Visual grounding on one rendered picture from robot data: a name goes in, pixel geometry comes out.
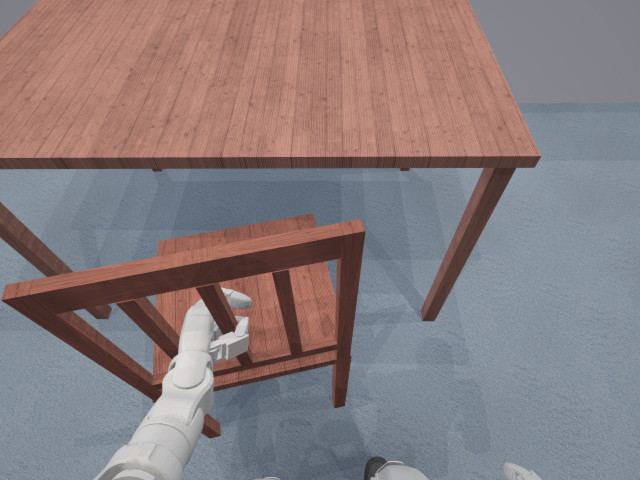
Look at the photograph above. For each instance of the robot left hand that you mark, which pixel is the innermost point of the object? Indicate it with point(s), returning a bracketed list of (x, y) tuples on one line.
[(200, 329)]

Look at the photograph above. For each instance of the chair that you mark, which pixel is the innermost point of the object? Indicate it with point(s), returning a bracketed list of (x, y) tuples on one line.
[(296, 323)]

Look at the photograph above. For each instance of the left robot forearm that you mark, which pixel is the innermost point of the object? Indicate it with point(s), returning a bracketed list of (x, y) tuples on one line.
[(164, 442)]

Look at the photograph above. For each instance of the robot right foot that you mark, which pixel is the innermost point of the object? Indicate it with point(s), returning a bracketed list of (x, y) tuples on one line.
[(372, 467)]

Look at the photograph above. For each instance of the table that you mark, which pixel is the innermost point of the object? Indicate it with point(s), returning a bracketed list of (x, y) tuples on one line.
[(259, 84)]

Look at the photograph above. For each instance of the right robot shin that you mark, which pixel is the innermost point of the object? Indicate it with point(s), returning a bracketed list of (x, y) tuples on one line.
[(390, 463)]

